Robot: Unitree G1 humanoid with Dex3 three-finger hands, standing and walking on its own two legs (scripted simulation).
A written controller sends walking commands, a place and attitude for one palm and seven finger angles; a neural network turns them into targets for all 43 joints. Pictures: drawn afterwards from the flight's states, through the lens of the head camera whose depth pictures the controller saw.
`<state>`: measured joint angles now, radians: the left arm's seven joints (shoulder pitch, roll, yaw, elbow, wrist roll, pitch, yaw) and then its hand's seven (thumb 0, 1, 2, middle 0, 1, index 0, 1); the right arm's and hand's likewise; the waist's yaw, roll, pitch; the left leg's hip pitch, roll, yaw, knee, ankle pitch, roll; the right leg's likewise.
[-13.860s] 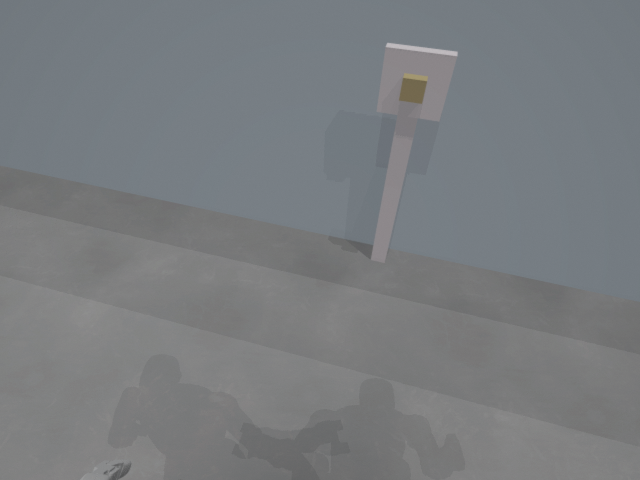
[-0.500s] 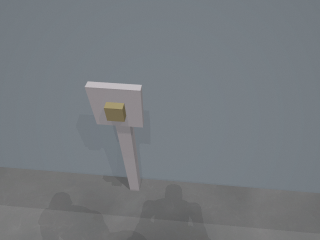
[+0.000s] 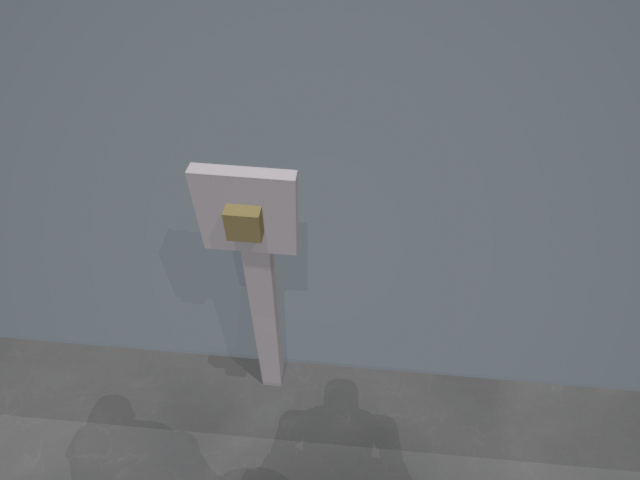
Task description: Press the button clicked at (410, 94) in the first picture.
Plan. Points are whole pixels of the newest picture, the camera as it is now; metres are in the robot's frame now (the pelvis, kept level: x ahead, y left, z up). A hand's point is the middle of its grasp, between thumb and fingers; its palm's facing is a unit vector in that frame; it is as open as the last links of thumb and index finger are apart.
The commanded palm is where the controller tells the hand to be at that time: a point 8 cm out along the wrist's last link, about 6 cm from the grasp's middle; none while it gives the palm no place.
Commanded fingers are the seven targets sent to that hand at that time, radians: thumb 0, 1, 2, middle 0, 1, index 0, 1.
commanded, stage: look again from close up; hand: left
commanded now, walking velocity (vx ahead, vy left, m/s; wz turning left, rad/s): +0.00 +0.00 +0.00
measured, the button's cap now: (244, 222) +0.52 +0.16 +0.01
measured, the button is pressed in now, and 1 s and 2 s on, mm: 0 0 0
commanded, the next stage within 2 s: come to a stop and stand still in 0.08 s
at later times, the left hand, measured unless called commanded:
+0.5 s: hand out of the picture -0.02 +0.19 -0.17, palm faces +0.00 -0.97 -0.22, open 7.4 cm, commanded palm none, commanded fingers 0.00 0.90 0.90 -0.20 -0.30 -0.20 -0.30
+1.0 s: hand out of the picture +0.05 +0.15 -0.17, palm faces -0.04 -0.98 -0.19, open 7.3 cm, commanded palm none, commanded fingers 0.00 0.90 0.90 -0.20 -0.30 -0.20 -0.30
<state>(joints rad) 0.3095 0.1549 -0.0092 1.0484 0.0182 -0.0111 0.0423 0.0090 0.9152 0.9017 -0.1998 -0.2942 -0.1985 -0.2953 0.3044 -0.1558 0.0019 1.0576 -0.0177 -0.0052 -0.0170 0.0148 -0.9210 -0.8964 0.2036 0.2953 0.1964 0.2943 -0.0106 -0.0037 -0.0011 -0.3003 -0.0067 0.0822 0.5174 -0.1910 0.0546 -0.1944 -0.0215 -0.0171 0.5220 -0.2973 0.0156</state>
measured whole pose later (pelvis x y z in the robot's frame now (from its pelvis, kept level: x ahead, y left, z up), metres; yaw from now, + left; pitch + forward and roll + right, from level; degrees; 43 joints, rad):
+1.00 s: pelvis +0.03 -0.02 +0.00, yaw -2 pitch +0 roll +0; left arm 0.28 0.17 -0.02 1.08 0.02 -0.02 0.03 0.02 0.93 0.90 -0.20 -0.29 -0.20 -0.30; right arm 0.25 -0.16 0.01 1.10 -0.01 -0.02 -0.02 0.00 -0.91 -0.90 0.20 0.30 0.20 0.29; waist 0.00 -0.02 0.02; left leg -0.25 0.01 0.11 0.46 -0.21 0.02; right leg -0.16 0.00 0.01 0.48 -0.31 0.00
